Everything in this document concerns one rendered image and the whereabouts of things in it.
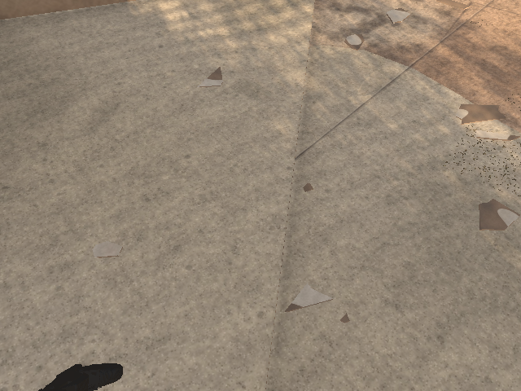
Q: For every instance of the left robot hand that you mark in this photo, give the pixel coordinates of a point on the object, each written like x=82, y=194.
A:
x=87, y=378

